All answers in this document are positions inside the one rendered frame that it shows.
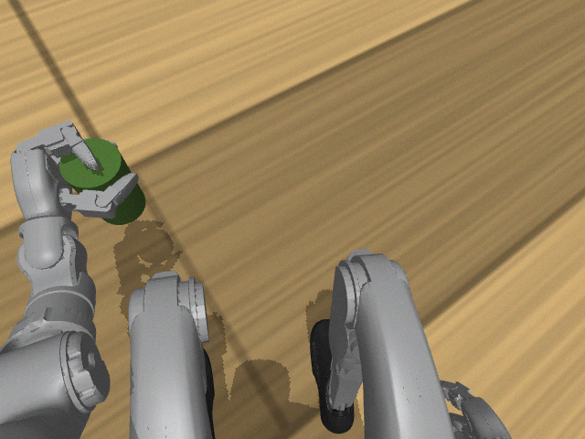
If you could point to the left robot hand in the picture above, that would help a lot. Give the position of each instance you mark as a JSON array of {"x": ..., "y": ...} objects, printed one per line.
[{"x": 40, "y": 188}]

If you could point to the right robot hand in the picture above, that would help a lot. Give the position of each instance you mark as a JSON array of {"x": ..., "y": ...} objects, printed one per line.
[{"x": 479, "y": 421}]

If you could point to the right robot foot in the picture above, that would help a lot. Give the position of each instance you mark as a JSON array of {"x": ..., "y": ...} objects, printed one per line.
[{"x": 337, "y": 422}]

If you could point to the can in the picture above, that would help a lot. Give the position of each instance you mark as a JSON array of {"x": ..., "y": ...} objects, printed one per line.
[{"x": 113, "y": 167}]

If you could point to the left robot arm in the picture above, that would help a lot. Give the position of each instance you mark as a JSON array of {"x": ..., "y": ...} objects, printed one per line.
[{"x": 51, "y": 372}]

